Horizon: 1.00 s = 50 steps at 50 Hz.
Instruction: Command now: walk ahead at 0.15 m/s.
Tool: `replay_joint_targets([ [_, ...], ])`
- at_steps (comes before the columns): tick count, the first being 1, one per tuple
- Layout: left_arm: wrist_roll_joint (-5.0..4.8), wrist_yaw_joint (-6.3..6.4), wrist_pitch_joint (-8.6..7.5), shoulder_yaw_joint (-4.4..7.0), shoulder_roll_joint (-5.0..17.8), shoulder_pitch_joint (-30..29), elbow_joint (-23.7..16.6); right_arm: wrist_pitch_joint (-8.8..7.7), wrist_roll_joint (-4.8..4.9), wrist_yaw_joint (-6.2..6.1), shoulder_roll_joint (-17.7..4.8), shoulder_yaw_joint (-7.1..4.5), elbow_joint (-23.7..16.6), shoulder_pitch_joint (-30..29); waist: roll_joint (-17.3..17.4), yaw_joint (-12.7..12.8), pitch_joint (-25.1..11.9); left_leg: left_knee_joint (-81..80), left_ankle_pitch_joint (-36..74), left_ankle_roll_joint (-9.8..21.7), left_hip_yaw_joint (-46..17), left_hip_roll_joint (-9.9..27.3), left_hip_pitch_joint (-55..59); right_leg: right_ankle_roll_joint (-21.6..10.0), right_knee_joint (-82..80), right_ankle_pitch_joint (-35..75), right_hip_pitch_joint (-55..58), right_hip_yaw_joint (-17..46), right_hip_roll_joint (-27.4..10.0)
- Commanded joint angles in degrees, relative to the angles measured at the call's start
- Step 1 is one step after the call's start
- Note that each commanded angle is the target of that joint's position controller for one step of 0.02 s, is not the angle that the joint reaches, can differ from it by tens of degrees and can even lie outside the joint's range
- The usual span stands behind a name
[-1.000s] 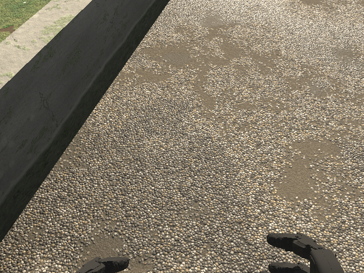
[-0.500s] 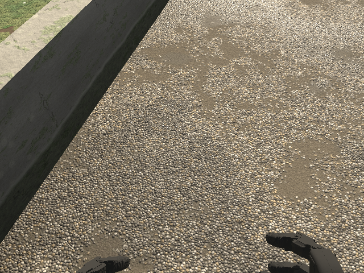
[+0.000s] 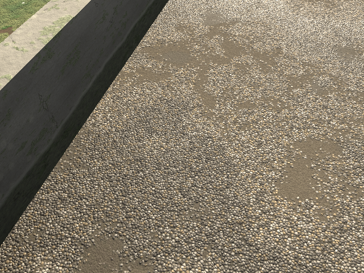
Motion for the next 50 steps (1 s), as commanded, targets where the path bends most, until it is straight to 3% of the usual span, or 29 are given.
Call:
replay_joint_targets([
  [1, -0.68, 1.09, -0.74, 1.13, 5.2, -0.6, -3.3, -0.38, 0.38, -1.29, -4.2, -1.19, -3.3, -1.8, -2.7, -0.4, -5.3, -3.8, 22.1, 1.2, -4.6, 4.5, 1.8, -0.9, -2.4, 31.2, 4.0, 4.4, -3.2],
  [4, -0.69, 1.40, -0.27, 1.00, 5.8, -0.2, -3.0, -0.05, 0.48, -1.91, -4.6, -1.28, -2.2, -0.7, -1.9, -0.3, -5.6, -3.7, 23.2, 1.0, -3.8, 4.4, 1.5, -1.3, -2.3, 34.6, 5.0, 4.1, -3.3],
  [13, -0.20, 1.56, 1.23, 0.59, 6.9, 0.1, -2.8, 1.09, 0.19, -2.36, -5.9, -1.56, -1.0, 1.2, -0.9, -0.3, -4.3, -3.8, 21.9, 1.7, -3.4, 4.8, -0.4, -2.0, -2.6, 29.7, 2.9, 3.3, -2.8],
  [19, 0.03, 1.51, 1.80, 0.43, 7.1, -0.2, -3.1, 1.44, 0.00, -2.22, -6.6, -1.76, -1.3, 1.7, -0.3, -0.4, -3.3, -4.6, 19.0, 2.3, -4.1, 5.3, -2.0, -2.2, -2.8, 22.1, 0.9, 3.2, -2.5],
  [20, 0.57, 0.99, 2.12, 0.42, 7.1, -1.6, -4.1, 1.43, -0.47, -1.77, -7.5, -1.93, -1.8, 1.3, 1.8, -0.4, -2.2, -4.5, 17.0, 2.3, -4.6, 5.0, -2.5, -2.7, -1.6, 17.5, -1.2, 2.4, -1.4],
  [24, 0.74, 0.48, 2.29, 0.16, 6.5, -1.2, -4.8, 1.53, -0.70, -1.28, -8.1, -2.07, -3.2, 0.8, 2.0, -0.2, -2.9, -5.6, 15.9, 4.0, -6.8, 6.3, -3.0, -2.4, -0.1, 11.2, -3.7, 2.0, -0.5],
  [25, 0.28, 0.30, 2.22, 0.59, 7.1, -1.8, -5.0, 1.00, -0.40, -1.07, -7.9, -2.03, -3.7, -0.7, -0.9, 0.7, -3.3, -4.9, 15.8, 3.2, -6.7, 6.2, -2.9, -1.9, 0.1, 12.7, -3.9, 2.0, -0.6],
  [40, 0.37, -0.52, 2.08, 0.87, 7.2, -2.6, -6.6, 0.91, -0.75, -1.17, -6.7, -1.51, -6.2, -2.8, 0.2, 0.1, -3.1, -3.1, 7.8, 0.9, -5.0, 5.1, -4.6, -3.3, -2.1, 10.9, -7.1, 4.8, -1.7],
  [46, 0.05, -0.19, 2.47, 1.36, 6.8, -2.8, -6.9, -0.02, -0.55, -0.93, -6.2, -1.32, -5.5, -3.3, 0.5, 0.6, -3.1, -4.2, 9.1, 0.6, -5.6, 5.1, -3.5, -2.8, -2.7, 9.6, -6.9, 5.2, -1.5],
  [47, 0.30, -0.55, 2.11, 0.12, 3.7, -1.8, -6.5, 0.03, -0.51, -0.78, -3.7, -0.33, -4.3, -1.6, 0.9, 0.6, -6.4, -7.8, 3.1, -0.1, -6.5, 5.5, -0.4, -2.0, -5.8, 1.0, -6.1, 5.5, -1.8],
  [48, 0.13, -0.80, 1.82, -0.07, 3.2, -1.6, -6.3, 0.22, -0.28, -0.71, -3.7, -0.31, -3.8, -1.7, 0.9, 0.7, -4.7, -7.7, -0.6, -0.6, -6.0, 4.6, 0.0, -1.5, -6.8, -4.4, -7.2, 5.3, -0.9],
  [50, 0.00, -0.78, 1.58, 0.50, 4.8, -4.8, -7.9, 0.53, -0.46, -0.62, -4.2, -0.55, -5.1, -4.7, -1.6, 0.5, -2.0, -2.7, -1.9, -0.7, -3.3, 2.2, -2.2, -2.3, -5.1, -6.7, -8.9, 5.4, -0.2],
])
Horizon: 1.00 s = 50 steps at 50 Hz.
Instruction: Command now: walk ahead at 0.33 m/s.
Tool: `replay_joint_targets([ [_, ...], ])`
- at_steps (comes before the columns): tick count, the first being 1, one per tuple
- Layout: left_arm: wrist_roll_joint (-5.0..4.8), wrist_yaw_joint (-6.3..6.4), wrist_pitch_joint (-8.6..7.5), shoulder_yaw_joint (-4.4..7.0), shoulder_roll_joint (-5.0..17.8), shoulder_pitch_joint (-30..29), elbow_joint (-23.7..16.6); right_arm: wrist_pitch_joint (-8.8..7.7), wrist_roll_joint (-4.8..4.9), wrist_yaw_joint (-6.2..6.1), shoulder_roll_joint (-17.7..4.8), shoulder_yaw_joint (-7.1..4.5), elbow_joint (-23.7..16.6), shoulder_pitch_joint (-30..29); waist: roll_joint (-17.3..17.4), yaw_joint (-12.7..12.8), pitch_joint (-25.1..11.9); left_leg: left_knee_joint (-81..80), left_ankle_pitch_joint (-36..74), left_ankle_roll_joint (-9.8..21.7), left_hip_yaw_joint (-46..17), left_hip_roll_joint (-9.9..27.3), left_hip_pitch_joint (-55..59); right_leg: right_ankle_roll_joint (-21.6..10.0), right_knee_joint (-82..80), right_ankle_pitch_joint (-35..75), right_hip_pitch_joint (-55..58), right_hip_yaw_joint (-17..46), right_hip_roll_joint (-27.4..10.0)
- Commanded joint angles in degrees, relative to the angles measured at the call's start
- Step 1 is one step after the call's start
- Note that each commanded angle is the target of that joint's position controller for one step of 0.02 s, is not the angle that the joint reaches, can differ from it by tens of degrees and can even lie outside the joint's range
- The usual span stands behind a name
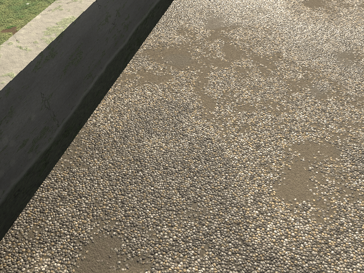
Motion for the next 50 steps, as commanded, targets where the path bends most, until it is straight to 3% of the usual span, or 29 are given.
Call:
replay_joint_targets([
  [1, -0.13, -0.06, -1.25, 0.96, 3.9, -4.8, -6.2, -0.68, -0.16, 0.13, -3.5, -0.70, -5.5, -5.8, -2.5, -0.2, 0.6, -1.2, -4.2, 0.9, -1.5, 0.0, 1.1, -0.9, -7.0, -9.5, -5.0, 6.0, -2.5],
  [3, 0.11, -0.36, -1.85, 0.79, 4.6, -5.1, -6.8, -0.95, -0.61, 0.46, -3.4, -0.44, -6.9, -6.8, -3.7, -0.2, 1.3, 1.6, -2.0, 0.9, 0.1, -0.4, -0.5, -1.7, -7.3, -10.7, -6.0, 7.3, -3.8],
  [6, 0.22, -0.27, -2.57, 0.70, 4.3, -5.4, -7.4, -1.81, -0.96, 0.65, -3.2, -0.13, -7.8, -6.9, -2.2, -0.2, 1.4, 3.3, 2.0, 1.2, 0.7, -0.1, -0.7, -2.0, -4.4, -5.9, -5.6, 6.5, -3.7],
  [10, 0.65, -0.17, -3.30, 0.45, 3.1, -5.0, -7.4, -2.46, -0.66, 0.67, -3.2, -0.04, -8.8, -7.3, 1.0, 0.2, -0.8, 3.5, 7.2, 2.2, 0.0, 0.3, -0.2, -1.0, 2.1, 5.8, -1.9, 2.8, -1.6],
  [12, 0.88, -0.03, -3.67, 0.36, 2.9, -4.8, -7.4, -2.68, -0.43, 0.96, -3.6, -0.19, -9.1, -7.7, 0.9, 0.4, -1.6, 3.9, 10.7, 2.2, 0.1, 0.4, 0.0, -0.7, 3.9, 9.6, -0.4, 2.0, -1.3],
  [16, 0.79, 0.16, -3.97, 0.45, 2.7, -5.5, -7.4, -2.82, -0.27, 0.98, -3.1, -0.20, -9.7, -9.0, 0.6, 0.3, -3.4, 5.3, 16.3, 2.3, 0.8, 0.4, 1.4, -0.3, 5.9, 16.0, 1.5, 1.4, -1.5],
  [17, 1.16, 0.39, -4.03, 0.04, 2.3, -5.5, -7.7, -2.42, -0.87, 0.87, -3.6, -0.35, -9.3, -7.5, 1.3, -0.5, -2.9, 5.3, 20.9, 2.3, 0.8, 0.7, 1.7, -0.1, 6.4, 19.0, 0.9, 1.3, -1.3],
  [21, 0.90, 0.68, -4.24, 0.02, 1.8, -6.5, -7.8, -2.13, -0.66, 0.84, -3.4, -0.58, -9.2, -8.5, 0.2, -0.5, -5.3, 5.6, 24.4, 2.3, 0.8, 0.9, 3.8, 0.6, 6.7, 21.2, 2.4, 0.7, -1.2],
  [27, 0.56, 0.71, -4.20, -0.05, 1.2, -8.0, -8.0, -2.19, -0.54, 1.05, -2.7, -0.58, -9.3, -10.9, -0.7, -0.4, -5.6, 4.3, 22.3, 1.6, 1.0, 0.8, 3.8, 1.0, 5.5, 20.4, 3.3, 0.9, -1.8],
  [29, 0.06, 0.46, -4.08, 0.35, 1.4, -8.9, -7.8, -2.76, 0.07, 1.33, -1.8, -0.37, -9.8, -13.4, -1.8, 0.3, -5.7, 4.1, 16.5, 1.4, 1.3, 0.4, 3.5, 0.8, 4.7, 17.5, 3.5, 1.0, -2.5],
  [43, -0.20, -0.06, -4.38, 0.30, -0.2, -12.5, -9.0, -2.93, 0.22, 1.83, -0.8, -0.02, -11.2, -15.5, 0.2, -0.6, -2.6, 0.9, 6.4, 1.1, -0.3, 1.1, 1.5, 1.1, 2.7, 6.9, -0.3, 1.9, -2.7],
  [44, -0.61, 0.16, -4.11, 0.54, -0.6, -13.3, -9.7, -2.98, 0.41, 1.84, -0.8, -0.11, -11.2, -15.2, 0.6, -0.6, -2.0, 0.1, 6.2, 0.7, -0.8, 1.0, 2.0, 1.3, 2.1, 6.5, -0.9, 1.9, -2.7],
  [48, -0.59, 0.24, -3.96, 0.75, -1.0, -13.8, -10.0, -2.93, 0.40, 1.96, -0.5, -0.16, -11.7, -15.8, 0.6, -0.4, -2.4, -1.0, 4.7, 0.5, -1.3, 1.2, 2.2, 1.8, 2.0, 5.9, -0.4, 1.9, -2.6],
  [50, -0.70, -0.49, -4.41, 1.29, 0.0, -14.0, -10.5, -3.23, 0.83, 2.58, -1.0, -0.30, -12.6, -17.4, 1.1, -0.2, -2.7, -1.0, 1.6, 0.8, -1.0, 1.2, 0.2, 1.7, 3.1, 4.5, -0.7, 1.5, -2.8],
])
Over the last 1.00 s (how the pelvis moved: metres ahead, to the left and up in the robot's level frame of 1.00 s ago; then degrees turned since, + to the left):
-0.04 -0.02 0.00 0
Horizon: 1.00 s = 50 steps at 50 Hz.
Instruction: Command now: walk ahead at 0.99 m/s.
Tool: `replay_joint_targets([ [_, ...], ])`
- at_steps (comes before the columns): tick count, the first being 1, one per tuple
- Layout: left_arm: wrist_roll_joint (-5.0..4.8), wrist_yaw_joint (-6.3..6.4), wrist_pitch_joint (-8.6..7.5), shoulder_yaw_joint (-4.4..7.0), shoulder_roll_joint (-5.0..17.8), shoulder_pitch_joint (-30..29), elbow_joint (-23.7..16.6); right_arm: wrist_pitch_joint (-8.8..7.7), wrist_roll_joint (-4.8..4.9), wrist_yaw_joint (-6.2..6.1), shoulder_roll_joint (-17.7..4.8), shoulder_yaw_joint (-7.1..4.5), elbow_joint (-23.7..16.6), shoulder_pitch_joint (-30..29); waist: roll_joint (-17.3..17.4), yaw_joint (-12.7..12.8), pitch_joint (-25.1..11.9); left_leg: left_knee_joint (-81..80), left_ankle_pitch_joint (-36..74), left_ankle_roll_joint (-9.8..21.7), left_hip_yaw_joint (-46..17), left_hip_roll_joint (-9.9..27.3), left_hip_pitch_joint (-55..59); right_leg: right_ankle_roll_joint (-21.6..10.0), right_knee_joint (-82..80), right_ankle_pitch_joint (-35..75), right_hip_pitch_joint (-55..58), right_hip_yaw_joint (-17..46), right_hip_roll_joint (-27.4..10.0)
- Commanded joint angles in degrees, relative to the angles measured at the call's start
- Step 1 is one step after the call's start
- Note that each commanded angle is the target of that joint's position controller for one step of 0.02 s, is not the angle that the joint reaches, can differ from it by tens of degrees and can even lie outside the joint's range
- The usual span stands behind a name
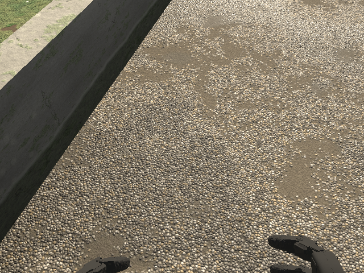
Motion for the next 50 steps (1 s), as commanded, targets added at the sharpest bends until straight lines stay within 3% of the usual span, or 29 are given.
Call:
replay_joint_targets([
  [1, 0.00, -0.41, -1.34, 1.31, 3.3, -5.3, -6.1, -1.39, 0.22, 0.44, -3.7, -1.10, -6.6, -8.2, 1.0, 0.2, -5.9, -7.7, 4.3, -1.3, -3.0, 3.2, 0.2, -0.5, -3.8, 7.9, -0.3, 0.2, -0.5],
  [12, -0.15, -0.51, -1.88, 1.44, 3.6, -5.8, -6.7, -2.09, 0.27, 0.76, -3.9, -1.44, -7.1, -8.5, -0.6, -0.1, -6.8, -7.0, 3.7, -1.7, -2.5, 3.3, -0.5, -1.0, -4.3, 5.6, -1.6, 1.5, -1.3],
  [20, -0.07, -0.57, -2.01, 1.49, 3.7, -5.5, -6.9, -2.19, 0.30, 0.80, -4.3, -1.50, -7.2, -8.8, 0.6, 0.0, -6.8, -7.5, 3.1, -1.5, -3.0, 3.7, -1.2, -0.8, -3.4, 6.4, -1.4, 1.4, -1.1],
  [50, -0.13, -0.77, -1.77, 1.68, 3.5, -6.1, -7.0, -2.04, 0.27, 0.61, -3.8, -1.39, -6.6, -7.4, -0.1, -0.1, -7.2, -5.3, 7.8, -1.3, -1.9, 3.7, 1.1, -0.6, -3.1, 9.2, -1.3, 1.5, -0.6],
])
Over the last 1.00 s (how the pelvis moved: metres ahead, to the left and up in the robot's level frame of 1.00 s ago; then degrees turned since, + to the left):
0.00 0.02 -0.01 0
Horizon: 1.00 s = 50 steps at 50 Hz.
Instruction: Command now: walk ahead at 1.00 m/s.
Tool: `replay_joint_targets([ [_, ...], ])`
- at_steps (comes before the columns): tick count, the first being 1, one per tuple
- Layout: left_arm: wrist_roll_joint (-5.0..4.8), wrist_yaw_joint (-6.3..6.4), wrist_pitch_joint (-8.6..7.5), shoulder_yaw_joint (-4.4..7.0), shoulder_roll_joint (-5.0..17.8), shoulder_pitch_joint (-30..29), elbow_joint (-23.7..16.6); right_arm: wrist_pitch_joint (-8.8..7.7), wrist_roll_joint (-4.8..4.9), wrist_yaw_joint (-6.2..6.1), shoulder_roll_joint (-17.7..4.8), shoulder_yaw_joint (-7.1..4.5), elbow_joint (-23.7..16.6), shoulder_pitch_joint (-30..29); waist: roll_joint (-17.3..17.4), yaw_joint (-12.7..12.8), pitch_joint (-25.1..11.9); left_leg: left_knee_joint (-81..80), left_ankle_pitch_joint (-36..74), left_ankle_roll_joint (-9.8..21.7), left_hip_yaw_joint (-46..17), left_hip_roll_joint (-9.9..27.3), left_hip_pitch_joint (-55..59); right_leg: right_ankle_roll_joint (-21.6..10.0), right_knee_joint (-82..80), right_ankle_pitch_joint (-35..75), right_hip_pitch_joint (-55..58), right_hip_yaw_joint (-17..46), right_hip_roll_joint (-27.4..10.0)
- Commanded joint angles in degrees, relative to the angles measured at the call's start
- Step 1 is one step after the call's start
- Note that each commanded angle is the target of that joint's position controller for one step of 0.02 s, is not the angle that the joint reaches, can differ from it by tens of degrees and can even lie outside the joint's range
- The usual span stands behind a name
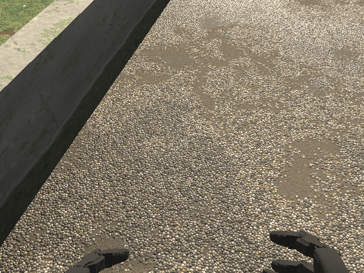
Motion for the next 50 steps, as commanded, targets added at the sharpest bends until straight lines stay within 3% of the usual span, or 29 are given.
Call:
replay_joint_targets([
  [1, -0.06, 0.07, -1.06, 0.94, 3.2, -5.5, -5.8, -1.17, 0.03, -0.11, -3.3, -0.99, -6.0, -7.2, -0.5, 0.0, -6.4, -6.9, 8.7, -1.3, -2.9, 3.3, 2.6, -0.7, -5.2, 10.1, 0.5, 0.8, -0.6],
  [12, -0.12, 0.07, -0.97, 0.97, 3.2, -5.8, -5.8, -1.19, 0.05, -0.22, -3.1, -1.03, -5.9, -7.0, -0.5, 0.0, -6.4, -6.5, 9.9, -1.3, -2.5, 3.3, 3.1, -0.7, -5.3, 10.8, 0.6, 0.9, -0.5],
  [13, 0.00, 0.64, -0.65, 0.50, 1.9, -6.0, -5.6, -1.00, -0.42, -0.67, -2.3, -0.80, -5.3, -6.0, -0.9, -0.1, -6.6, -7.1, 11.5, -1.6, -3.1, 3.4, 4.5, -0.6, -6.3, 11.6, 1.3, 0.9, -0.2],
  [22, -0.23, 0.98, -0.15, 0.54, 2.1, -6.3, -5.2, -0.57, -0.30, -0.92, -2.5, -1.07, -5.1, -6.1, -0.5, -0.1, -5.5, -8.4, 11.8, -1.9, -3.1, 3.1, 5.5, -0.2, -7.8, 12.4, 2.7, 1.0, -0.2],
  [25, -0.02, 0.95, -0.07, 0.69, 2.3, -4.1, -4.5, -0.79, -0.30, -1.23, -3.1, -1.14, -3.7, -3.1, 0.0, 0.1, -6.4, -8.6, 13.8, -1.1, -4.5, 3.7, 6.8, 0.0, -7.8, 10.5, 3.4, 1.2, 0.4],
  [34, 0.84, 0.50, -0.04, 0.75, 3.5, 2.1, -0.7, -0.46, -0.25, -1.69, -4.6, -1.56, -1.0, 1.6, 0.2, 0.3, -1.7, -12.3, 0.7, 0.3, -6.9, 4.2, 3.0, -1.3, -10.3, 2.3, 1.6, 2.2, 0.6],
  [38, 0.64, 0.59, -0.45, 0.61, 3.8, 3.1, 1.0, -0.54, -0.43, -1.95, -4.8, -1.61, 0.2, 2.6, -0.5, -0.1, -1.1, -12.8, 8.2, -0.5, -7.1, 4.6, 4.6, -1.5, -13.0, 9.6, 1.7, 3.8, -0.4],
  [44, 0.06, 0.95, -0.25, 1.01, 6.2, 5.5, 2.9, -0.35, -0.26, -2.25, -6.0, -2.25, 2.8, 5.1, -1.1, -0.1, -4.7, -12.5, 16.9, -0.9, -6.0, 4.7, 8.2, -2.1, -13.9, 24.0, 6.0, 4.4, -1.1],
  [45, 0.68, 1.17, -0.16, 0.64, 5.9, 6.9, 3.1, 0.35, -0.54, -2.68, -5.8, -2.19, 3.5, 6.7, 0.6, -0.3, -4.8, -12.6, 16.2, -0.6, -5.4, 4.6, 8.0, -2.6, -14.8, 23.6, 6.8, 4.5, -1.4],
  [50, 0.66, 1.48, 0.71, 0.52, 7.3, 7.1, 2.9, 1.58, -0.71, -3.44, -6.9, -2.40, 3.9, 7.5, -1.4, -0.3, -5.0, -11.4, 17.3, -0.5, -4.5, 4.5, 7.2, -3.4, -13.9, 29.7, 7.3, 3.8, -1.3],
])
Over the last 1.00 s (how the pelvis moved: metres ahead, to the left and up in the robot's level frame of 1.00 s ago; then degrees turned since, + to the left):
0.00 0.00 0.00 -1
